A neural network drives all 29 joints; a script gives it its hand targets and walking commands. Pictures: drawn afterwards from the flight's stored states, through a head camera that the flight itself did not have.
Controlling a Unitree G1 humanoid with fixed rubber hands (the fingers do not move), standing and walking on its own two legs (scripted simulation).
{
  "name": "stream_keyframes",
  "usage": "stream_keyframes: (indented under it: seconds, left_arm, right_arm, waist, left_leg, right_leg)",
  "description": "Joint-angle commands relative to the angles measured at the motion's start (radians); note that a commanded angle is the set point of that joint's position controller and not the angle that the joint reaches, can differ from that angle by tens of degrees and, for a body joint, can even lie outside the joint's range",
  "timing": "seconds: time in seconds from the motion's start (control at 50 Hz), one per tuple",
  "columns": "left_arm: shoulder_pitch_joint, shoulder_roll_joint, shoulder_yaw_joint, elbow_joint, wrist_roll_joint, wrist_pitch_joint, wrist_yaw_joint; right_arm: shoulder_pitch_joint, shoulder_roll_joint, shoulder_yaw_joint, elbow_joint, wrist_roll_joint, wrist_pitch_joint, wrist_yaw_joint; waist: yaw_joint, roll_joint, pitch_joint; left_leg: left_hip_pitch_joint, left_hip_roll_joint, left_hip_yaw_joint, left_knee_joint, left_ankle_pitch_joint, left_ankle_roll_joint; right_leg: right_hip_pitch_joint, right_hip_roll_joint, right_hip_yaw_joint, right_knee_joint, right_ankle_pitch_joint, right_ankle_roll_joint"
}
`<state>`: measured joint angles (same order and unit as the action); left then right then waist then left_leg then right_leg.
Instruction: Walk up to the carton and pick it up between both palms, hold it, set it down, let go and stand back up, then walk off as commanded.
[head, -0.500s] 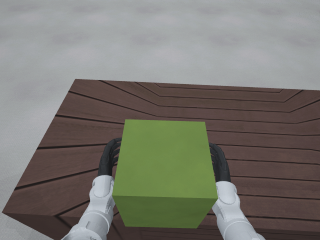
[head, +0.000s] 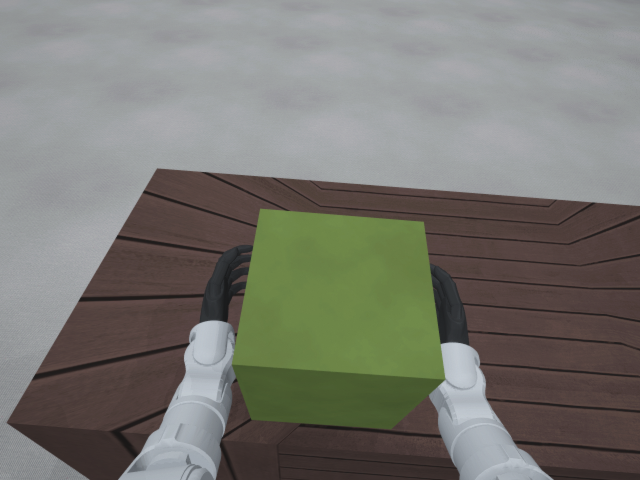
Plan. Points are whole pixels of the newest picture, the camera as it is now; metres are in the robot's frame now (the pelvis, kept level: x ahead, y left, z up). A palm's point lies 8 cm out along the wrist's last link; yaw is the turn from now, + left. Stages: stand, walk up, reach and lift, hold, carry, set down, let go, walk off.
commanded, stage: reach and lift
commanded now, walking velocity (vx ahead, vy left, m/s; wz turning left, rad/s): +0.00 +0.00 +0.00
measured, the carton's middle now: (331, 328) +0.35 +0.02 +0.00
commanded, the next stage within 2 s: none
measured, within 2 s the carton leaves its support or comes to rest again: neither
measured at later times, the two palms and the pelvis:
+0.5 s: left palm (217, 285) +0.34 +0.16 +0.09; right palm (466, 310) +0.34 -0.14 +0.09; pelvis +0.00 +0.00 +0.00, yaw +0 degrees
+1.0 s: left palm (222, 264) +0.34 +0.15 +0.14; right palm (491, 306) +0.32 -0.15 +0.12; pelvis -0.02 +0.00 +0.00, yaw -1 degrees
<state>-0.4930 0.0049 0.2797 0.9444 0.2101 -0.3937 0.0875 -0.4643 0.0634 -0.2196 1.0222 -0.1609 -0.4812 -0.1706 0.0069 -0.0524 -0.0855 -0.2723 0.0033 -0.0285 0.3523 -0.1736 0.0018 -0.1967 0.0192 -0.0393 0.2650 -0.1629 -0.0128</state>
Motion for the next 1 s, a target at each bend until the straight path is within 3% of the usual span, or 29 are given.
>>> stream_keyframes:
  seconds: [0.0, 0.04, 0.06, 0.08, 0.1, 0.12, 0.14, 0.16, 0.2, 0.26, 0.28, 0.32, 0.36, 0.38, 0.4, 0.44, 0.5, 0.52, 0.56, 0.6, 0.66, 0.68, 0.72, 0.74, 0.82, 0.84, 0.86, 0.94, 0.98]
  left_arm:
    - [-0.596, -0.693, -0.426, -0.15, 0.078, -0.025, -0.141]
    - [-0.615, -0.711, -0.447, -0.213, 0.054, -0.016, -0.132]
    - [-0.606, -0.72, -0.485, -0.241, 0.026, 0.004, -0.125]
    - [-0.624, -0.695, -0.483, -0.284, 0.031, -0.009, -0.127]
    - [-0.537, -0.697, -0.479, -0.28, 0.033, 0.022, -0.128]
    - [-0.575, -0.723, -0.527, -0.33, 0.003, 0.027, -0.119]
    - [-0.584, -0.717, -0.523, -0.321, 0.004, 0.059, -0.117]
    - [-0.574, -0.712, -0.542, -0.342, 0.01, 0.081, -0.121]
    - [-0.52, -0.689, -0.527, -0.386, 0.019, 0.133, -0.128]
    - [-0.488, -0.742, -0.636, -0.548, -0.028, 0.229, -0.127]
    - [-0.506, -0.778, -0.684, -0.611, -0.048, 0.25, -0.117]
    - [-0.441, -0.714, -0.652, -0.678, -0.06, 0.304, -0.131]
    - [-0.371, -0.714, -0.662, -0.659, -0.043, 0.395, -0.137]
    - [-0.386, -0.671, -0.628, -0.74, -0.037, 0.428, -0.15]
    - [-0.377, -0.667, -0.648, -0.736, -0.029, 0.462, -0.155]
    - [-0.38, -0.677, -0.693, -0.823, -0.068, 0.51, -0.158]
    - [-0.356, -0.652, -0.67, -0.829, -0.039, 0.602, -0.171]
    - [-0.349, -0.633, -0.644, -0.798, -0.04, 0.618, -0.183]
    - [-0.398, -0.672, -0.725, -0.942, -0.071, 0.647, -0.181]
    - [-0.406, -0.683, -0.733, -0.853, -0.066, 0.682, -0.176]
    - [-0.354, -0.683, -0.711, -0.874, -0.052, 0.72, -0.186]
    - [-0.389, -0.669, -0.71, -0.907, -0.044, 0.742, -0.19]
    - [-0.419, -0.652, -0.643, -0.804, -0.04, 0.757, -0.204]
    - [-0.458, -0.662, -0.685, -0.906, -0.065, 0.771, -0.206]
    - [-0.46, -0.677, -0.694, -0.896, -0.062, 0.797, -0.185]
    - [-0.489, -0.664, -0.661, -0.876, -0.047, 0.804, -0.19]
    - [-0.519, -0.684, -0.686, -0.933, -0.063, 0.816, -0.187]
    - [-0.481, -0.602, -0.556, -0.8, -0.025, 0.878, -0.203]
    - [-0.566, -0.612, -0.585, -0.872, -0.042, 0.873, -0.206]
  right_arm:
    - [-0.527, 0.634, 0.369, -0.156, -0.105, -0.078, 0.115]
    - [-0.556, 0.644, 0.402, -0.217, -0.088, -0.069, 0.113]
    - [-0.553, 0.655, 0.465, -0.279, -0.054, -0.04, 0.121]
    - [-0.539, 0.666, 0.491, -0.303, -0.05, -0.051, 0.115]
    - [-0.54, 0.659, 0.535, -0.355, -0.029, -0.032, 0.112]
    - [-0.58, 0.662, 0.548, -0.407, -0.011, -0.028, 0.119]
    - [-0.589, 0.668, 0.597, -0.44, 0.014, 0.005, 0.116]
    - [-0.547, 0.644, 0.579, -0.435, 0.009, 0.036, 0.109]
    - [-0.536, 0.65, 0.636, -0.516, 0.043, 0.073, 0.107]
    - [-0.539, 0.628, 0.701, -0.654, 0.123, 0.134, 0.09]
    - [-0.574, 0.639, 0.743, -0.719, 0.15, 0.153, 0.086]
    - [-0.472, 0.667, 0.789, -0.788, 0.17, 0.217, 0.066]
    - [-0.466, 0.597, 0.735, -0.776, 0.154, 0.273, 0.064]
    - [-0.449, 0.603, 0.793, -0.805, 0.195, 0.296, 0.062]
    - [-0.458, 0.575, 0.751, -0.806, 0.188, 0.311, 0.058]
    - [-0.507, 0.579, 0.801, -0.95, 0.222, 0.332, 0.05]
    - [-0.497, 0.523, 0.742, -0.88, 0.231, 0.382, 0.051]
    - [-0.485, 0.515, 0.719, -0.862, 0.228, 0.397, 0.052]
    - [-0.526, 0.532, 0.734, -0.946, 0.26, 0.402, 0.054]
    - [-0.594, 0.497, 0.684, -0.915, 0.248, 0.407, 0.064]
    - [-0.605, 0.484, 0.704, -0.959, 0.262, 0.426, 0.07]
    - [-0.604, 0.472, 0.694, -0.933, 0.255, 0.438, 0.068]
    - [-0.641, 0.451, 0.623, -0.894, 0.256, 0.462, 0.081]
    - [-0.659, 0.473, 0.672, -0.957, 0.27, 0.46, 0.078]
    - [-0.74, 0.462, 0.66, -0.977, 0.28, 0.469, 0.093]
    - [-0.714, 0.451, 0.633, -0.912, 0.277, 0.491, 0.092]
    - [-0.749, 0.472, 0.667, -0.971, 0.289, 0.496, 0.092]
    - [-0.78, 0.443, 0.611, -0.93, 0.273, 0.542, 0.102]
    - [-0.797, 0.458, 0.607, -0.929, 0.282, 0.544, 0.098]
  waist:
    - [-0.04, 0.125, -0.404]
    - [-0.027, 0.082, -0.399]
    - [0.003, 0.11, -0.504]
    - [-0.02, 0.078, -0.524]
    - [0.024, 0.095, -0.498]
    - [-0.002, 0.086, -0.558]
    - [0.038, 0.074, -0.492]
    - [-0.01, 0.087, -0.466]
    - [0.035, 0.056, -0.448]
    - [-0.015, 0.067, -0.48]
    - [-0.006, 0.07, -0.521]
    - [-0.022, 0.005, -0.475]
    - [-0.032, 0.049, -0.382]
    - [0.01, 0.049, -0.374]
    - [-0.03, 0.059, -0.369]
    - [-0.027, 0.03, -0.408]
    - [-0.021, 0.087, -0.265]
    - [-0.041, 0.052, -0.247]
    - [-0.053, 0.094, -0.307]
    - [-0.068, 0.128, -0.253]
    - [-0.065, 0.076, -0.252]
    - [-0.062, 0.103, -0.214]
    - [-0.075, 0.06, -0.157]
    - [-0.062, 0.054, -0.228]
    - [-0.054, 0.1, -0.318]
    - [-0.08, 0.099, -0.229]
    - [-0.053, 0.112, -0.284]
    - [-0.042, 0.03, -0.209]
    - [-0.057, 0.072, -0.287]
  left_leg:
    - [0.18, 0.013, 0.03, 0.004, 0.379, -0.065]
    - [0.186, 0.01, 0.032, -0.009, 0.368, -0.061]
    - [0.186, 0.008, 0.034, 0.014, 0.396, -0.056]
    - [0.172, -0.003, 0.034, 0.018, 0.382, -0.047]
    - [0.159, -0.006, 0.031, 0.019, 0.4, -0.05]
    - [0.174, -0.011, 0.027, 0.033, 0.42, -0.055]
    - [0.139, -0.015, 0.038, 0.024, 0.389, -0.044]
    - [0.177, -0.012, 0.032, 0.008, 0.353, -0.045]
    - [0.164, -0.021, 0.036, 0.017, 0.355, -0.032]
    - [0.228, -0.016, 0.02, 0.029, 0.466, -0.053]
    - [0.272, -0.016, 0.013, 0.048, 0.533, -0.064]
    - [0.241, -0.037, 0.025, 0.04, 0.489, -0.035]
    - [0.263, -0.03, 0.016, 0.014, 0.437, -0.035]
    - [0.288, -0.033, 0.025, 0.02, 0.449, -0.035]
    - [0.291, -0.033, 0.024, 0.024, 0.428, -0.039]
    - [0.302, -0.038, 0.013, 0.025, 0.445, -0.037]
    - [0.35, -0.023, 0.021, 0.004, 0.416, -0.043]
    - [0.33, -0.03, 0.027, -0.009, 0.352, -0.03]
    - [0.388, -0.017, 0.017, 0.007, 0.442, -0.058]
    - [0.366, -0.005, 0.004, -0.001, 0.387, -0.064]
    - [0.399, -0.004, 0.011, -0.013, 0.394, -0.058]
    - [0.394, 0.0, 0.018, -0.015, 0.397, -0.059]
    - [0.339, -0.015, 0.026, -0.058, 0.22, -0.039]
    - [0.352, -0.01, 0.029, -0.038, 0.263, -0.035]
    - [0.422, -0.007, 0.025, -0.03, 0.288, -0.039]
    - [0.37, -0.014, 0.019, -0.033, 0.241, -0.045]
    - [0.371, -0.007, 0.021, -0.027, 0.282, -0.045]
    - [0.312, -0.017, 0.038, -0.072, 0.124, 0.004]
    - [0.354, -0.027, 0.044, -0.051, 0.171, -0.01]
  right_leg:
    - [0.162, -0.006, -0.008, 0.007, 0.299, -0.026]
    - [0.171, -0.004, -0.007, 0.003, 0.311, -0.019]
    - [0.196, 0.002, 0.005, 0.023, 0.328, -0.022]
    - [0.232, -0.013, 0.01, 0.028, 0.395, -0.007]
    - [0.254, -0.013, 0.021, 0.043, 0.43, -0.005]
    - [0.239, -0.001, 0.009, 0.048, 0.438, 0.0]
    - [0.244, -0.005, 0.022, 0.042, 0.399, 0.004]
    - [0.216, 0.002, 0.015, 0.035, 0.369, 0.0]
    - [0.231, -0.009, 0.032, 0.028, 0.39, 0.01]
    - [0.257, 0.016, 0.02, 0.037, 0.494, 0.012]
    - [0.226, 0.032, 0.013, 0.034, 0.48, 0.007]
    - [0.303, 0.007, 0.042, 0.033, 0.619, 0.036]
    - [0.24, 0.008, 0.038, 0.004, 0.499, 0.025]
    - [0.275, 0.007, 0.041, 0.005, 0.495, 0.03]
    - [0.271, 0.003, 0.035, 0.009, 0.511, 0.031]
    - [0.296, 0.007, 0.041, 0.016, 0.574, 0.041]
    - [0.263, 0.008, 0.024, -0.007, 0.445, 0.036]
    - [0.262, 0.005, 0.019, -0.016, 0.398, 0.037]
    - [0.259, 0.017, 0.007, -0.001, 0.418, 0.032]
    - [0.205, 0.023, -0.004, -0.018, 0.275, 0.015]
    - [0.222, 0.03, -0.016, -0.014, 0.282, 0.02]
    - [0.231, 0.026, -0.016, -0.014, 0.267, 0.018]
    - [0.208, 0.017, -0.013, -0.03, 0.165, 0.024]
    - [0.246, 0.018, -0.02, -0.007, 0.218, 0.027]
    - [0.187, 0.026, -0.025, -0.007, 0.207, 0.026]
    - [0.184, 0.025, -0.016, -0.016, 0.15, 0.023]
    - [0.212, 0.025, -0.019, 0.0, 0.179, 0.016]
    - [0.21, 0.013, -0.016, -0.012, 0.111, 0.034]
    - [0.209, 0.009, -0.017, -0.011, 0.144, 0.034]
